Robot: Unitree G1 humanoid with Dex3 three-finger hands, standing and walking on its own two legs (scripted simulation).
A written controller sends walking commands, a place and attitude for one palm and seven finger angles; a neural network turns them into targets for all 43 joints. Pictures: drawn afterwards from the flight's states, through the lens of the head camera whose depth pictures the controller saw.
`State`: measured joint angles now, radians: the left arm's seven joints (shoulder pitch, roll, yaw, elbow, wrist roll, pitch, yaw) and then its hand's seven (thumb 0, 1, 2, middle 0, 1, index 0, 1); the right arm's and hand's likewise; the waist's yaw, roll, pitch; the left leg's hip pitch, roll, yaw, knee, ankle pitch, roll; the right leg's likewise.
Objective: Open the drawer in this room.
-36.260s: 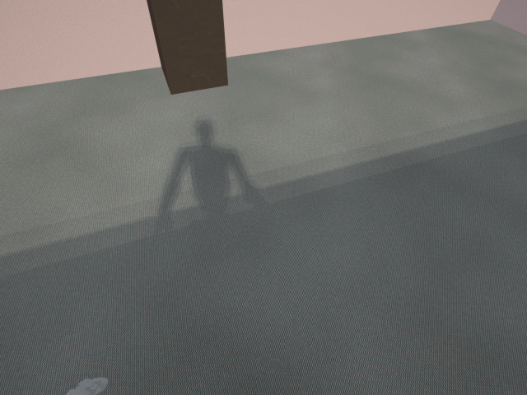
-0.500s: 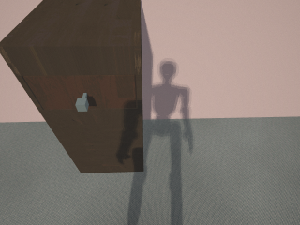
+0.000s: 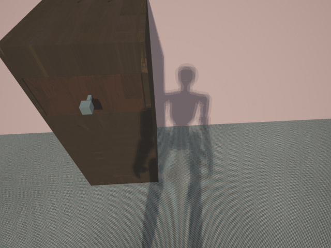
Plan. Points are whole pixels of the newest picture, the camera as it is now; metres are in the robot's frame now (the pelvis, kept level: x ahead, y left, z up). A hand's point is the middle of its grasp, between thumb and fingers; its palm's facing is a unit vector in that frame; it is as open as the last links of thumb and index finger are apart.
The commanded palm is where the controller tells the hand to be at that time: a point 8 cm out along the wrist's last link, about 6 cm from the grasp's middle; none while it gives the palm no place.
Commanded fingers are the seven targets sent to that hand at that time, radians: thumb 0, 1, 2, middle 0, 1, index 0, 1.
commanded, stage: shuffle to correct the standing spot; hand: left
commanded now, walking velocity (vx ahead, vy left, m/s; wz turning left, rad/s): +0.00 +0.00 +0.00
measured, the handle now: (87, 103) +0.57 +0.31 -0.01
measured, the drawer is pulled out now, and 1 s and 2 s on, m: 0.00 0.00 0.00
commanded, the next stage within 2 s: come to a stop and stand still in 0.38 s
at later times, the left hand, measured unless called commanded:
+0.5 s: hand out of the picture +0.03 +0.23 -0.18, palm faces +0.11 -0.97 -0.20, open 7.4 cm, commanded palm none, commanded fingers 0.00 0.90 0.90 -0.20 -0.30 -0.20 -0.30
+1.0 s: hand out of the picture +0.14 +0.20 -0.15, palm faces +0.13 -0.96 -0.26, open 7.3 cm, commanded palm none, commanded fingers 0.00 0.90 0.90 -0.20 -0.30 -0.20 -0.30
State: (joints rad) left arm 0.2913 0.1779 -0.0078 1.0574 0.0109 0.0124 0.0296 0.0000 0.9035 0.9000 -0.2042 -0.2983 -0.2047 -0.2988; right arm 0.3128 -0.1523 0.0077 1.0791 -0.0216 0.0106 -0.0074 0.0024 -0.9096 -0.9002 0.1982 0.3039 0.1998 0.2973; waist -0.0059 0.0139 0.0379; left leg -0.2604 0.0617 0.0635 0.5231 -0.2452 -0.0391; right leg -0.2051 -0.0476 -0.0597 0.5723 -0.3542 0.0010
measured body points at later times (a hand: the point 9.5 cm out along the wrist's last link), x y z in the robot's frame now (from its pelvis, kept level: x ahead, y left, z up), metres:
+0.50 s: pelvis +0.05 +0.04 +0.00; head +0.08 +0.06 +0.45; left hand +0.03 +0.28 -0.17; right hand +0.11 -0.19 -0.15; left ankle +0.04 +0.12 -0.73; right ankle +0.00 -0.08 -0.66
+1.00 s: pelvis +0.08 +0.00 +0.00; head +0.12 -0.01 +0.45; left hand +0.13 +0.25 -0.13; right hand +0.14 -0.22 -0.16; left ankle +0.01 +0.15 -0.66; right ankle +0.13 -0.06 -0.73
